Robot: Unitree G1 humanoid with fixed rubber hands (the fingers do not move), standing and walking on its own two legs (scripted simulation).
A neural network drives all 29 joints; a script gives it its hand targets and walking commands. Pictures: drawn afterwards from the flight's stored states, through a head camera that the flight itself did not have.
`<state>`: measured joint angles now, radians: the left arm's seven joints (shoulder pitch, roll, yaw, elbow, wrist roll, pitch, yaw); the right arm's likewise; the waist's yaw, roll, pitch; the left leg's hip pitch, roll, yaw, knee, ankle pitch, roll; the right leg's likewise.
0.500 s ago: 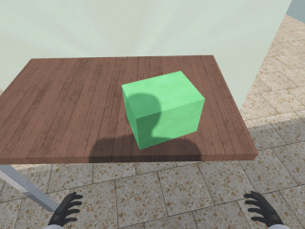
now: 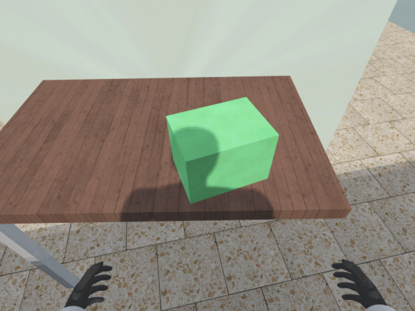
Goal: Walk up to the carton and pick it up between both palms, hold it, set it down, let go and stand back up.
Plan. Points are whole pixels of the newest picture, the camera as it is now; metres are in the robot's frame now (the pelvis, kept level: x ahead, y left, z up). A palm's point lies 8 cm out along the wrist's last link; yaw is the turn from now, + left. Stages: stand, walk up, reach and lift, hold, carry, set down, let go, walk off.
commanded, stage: stand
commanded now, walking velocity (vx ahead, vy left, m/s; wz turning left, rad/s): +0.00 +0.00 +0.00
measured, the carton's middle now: (219, 148) +0.49 -0.01 +0.02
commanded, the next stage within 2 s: none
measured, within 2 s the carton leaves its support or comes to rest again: neither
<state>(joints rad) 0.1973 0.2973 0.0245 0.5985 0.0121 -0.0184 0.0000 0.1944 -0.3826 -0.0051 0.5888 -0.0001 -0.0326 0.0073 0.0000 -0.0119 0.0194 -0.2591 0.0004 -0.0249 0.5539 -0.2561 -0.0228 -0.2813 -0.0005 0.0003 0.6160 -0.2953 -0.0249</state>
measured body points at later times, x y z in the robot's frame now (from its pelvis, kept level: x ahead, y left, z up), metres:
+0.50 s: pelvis +0.00 +0.00 +0.00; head -0.01 +0.00 +0.45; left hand +0.17 +0.27 -0.07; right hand +0.17 -0.29 -0.06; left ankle +0.03 +0.14 -0.73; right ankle +0.02 -0.10 -0.73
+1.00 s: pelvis +0.00 +0.00 +0.00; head -0.01 +0.00 +0.45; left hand +0.17 +0.27 -0.07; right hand +0.17 -0.29 -0.06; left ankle +0.03 +0.14 -0.73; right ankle +0.02 -0.10 -0.73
